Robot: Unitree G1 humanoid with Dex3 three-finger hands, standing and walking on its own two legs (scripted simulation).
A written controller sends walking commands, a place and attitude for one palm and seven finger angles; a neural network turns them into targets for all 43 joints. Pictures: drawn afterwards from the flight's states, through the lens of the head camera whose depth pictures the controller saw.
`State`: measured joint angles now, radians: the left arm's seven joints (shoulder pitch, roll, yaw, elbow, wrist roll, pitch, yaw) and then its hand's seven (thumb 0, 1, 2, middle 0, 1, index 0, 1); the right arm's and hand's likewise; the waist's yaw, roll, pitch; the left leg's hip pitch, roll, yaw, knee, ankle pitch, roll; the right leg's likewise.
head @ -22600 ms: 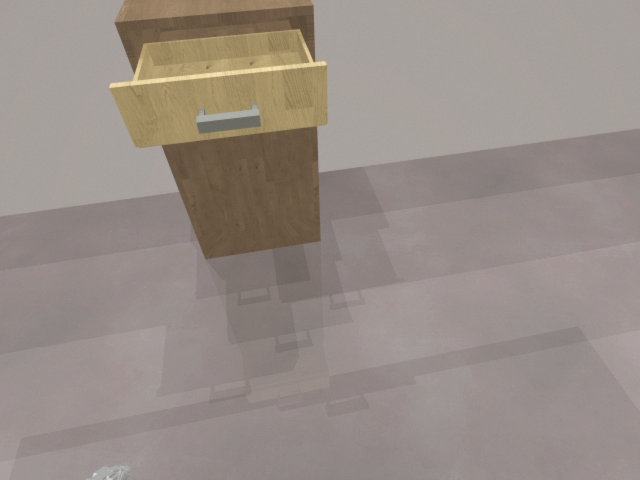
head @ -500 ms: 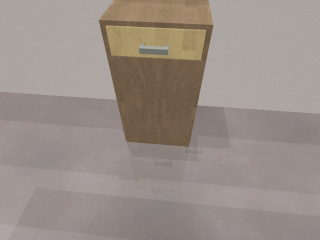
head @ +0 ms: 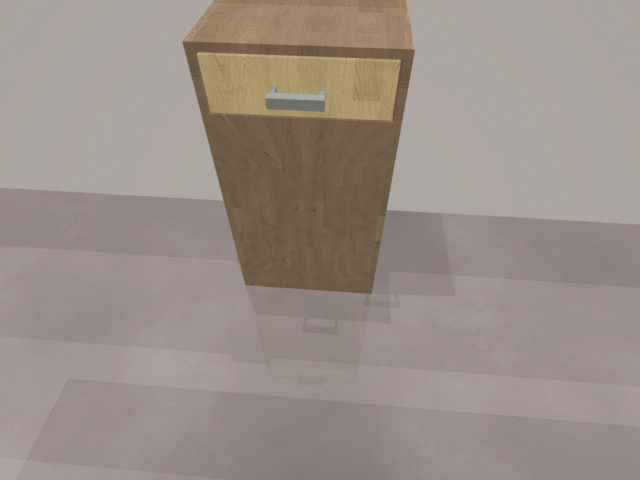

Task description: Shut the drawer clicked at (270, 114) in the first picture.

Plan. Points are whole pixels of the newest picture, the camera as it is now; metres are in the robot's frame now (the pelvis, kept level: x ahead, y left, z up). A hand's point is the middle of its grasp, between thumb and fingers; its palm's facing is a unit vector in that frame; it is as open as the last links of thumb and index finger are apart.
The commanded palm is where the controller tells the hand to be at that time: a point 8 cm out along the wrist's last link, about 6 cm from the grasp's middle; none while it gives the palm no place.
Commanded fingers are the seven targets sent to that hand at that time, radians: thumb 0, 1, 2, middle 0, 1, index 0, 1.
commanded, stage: look to check the result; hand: left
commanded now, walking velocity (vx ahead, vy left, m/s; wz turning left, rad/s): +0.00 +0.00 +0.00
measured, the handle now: (296, 96) +0.86 +0.10 +0.04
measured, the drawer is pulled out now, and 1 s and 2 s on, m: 0.00 0.00 0.00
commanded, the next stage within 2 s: stand and wait in 0.32 s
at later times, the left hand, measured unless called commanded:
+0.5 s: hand out of the picture -0.01 +0.14 -0.17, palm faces +0.05 -0.98 -0.17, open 7.3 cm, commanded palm none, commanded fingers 0.00 0.90 0.90 -0.20 -0.30 -0.20 -0.30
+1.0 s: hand out of the picture +0.00 +0.14 -0.17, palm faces +0.05 -0.98 -0.18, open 7.3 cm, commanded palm none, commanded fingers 0.00 0.90 0.90 -0.20 -0.30 -0.20 -0.30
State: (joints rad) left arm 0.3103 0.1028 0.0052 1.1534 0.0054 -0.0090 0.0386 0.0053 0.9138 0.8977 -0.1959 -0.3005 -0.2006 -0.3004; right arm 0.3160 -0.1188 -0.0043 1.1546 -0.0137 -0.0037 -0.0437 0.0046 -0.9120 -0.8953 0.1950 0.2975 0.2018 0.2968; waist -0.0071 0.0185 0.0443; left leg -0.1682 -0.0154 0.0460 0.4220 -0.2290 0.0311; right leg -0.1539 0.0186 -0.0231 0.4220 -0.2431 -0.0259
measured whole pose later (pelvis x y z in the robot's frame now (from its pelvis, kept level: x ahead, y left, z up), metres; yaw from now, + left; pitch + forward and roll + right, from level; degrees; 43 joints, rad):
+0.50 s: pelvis +0.01 -0.01 +0.00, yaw +0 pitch -1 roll +0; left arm 0.30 0.10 0.01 1.15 0.00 -0.01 0.04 0.01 0.91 0.90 -0.20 -0.30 -0.20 -0.30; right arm 0.30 -0.12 0.00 1.16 -0.01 -0.01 -0.05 0.00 -0.91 -0.90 0.20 0.30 0.20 0.30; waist -0.01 0.02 0.05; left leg -0.15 0.00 0.04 0.41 -0.23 0.02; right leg -0.14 0.03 -0.03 0.41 -0.25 -0.04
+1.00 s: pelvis +0.01 -0.02 +0.00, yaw +0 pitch -2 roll +0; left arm 0.29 0.11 0.01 1.15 0.00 -0.02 0.04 0.00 0.91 0.90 -0.20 -0.30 -0.20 -0.30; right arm 0.29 -0.13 -0.01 1.16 -0.01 0.00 -0.05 0.00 -0.91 -0.90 0.20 0.30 0.20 0.30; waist -0.01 0.01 0.05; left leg -0.14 0.01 0.04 0.40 -0.24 0.01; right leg -0.12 0.04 -0.03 0.40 -0.25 -0.05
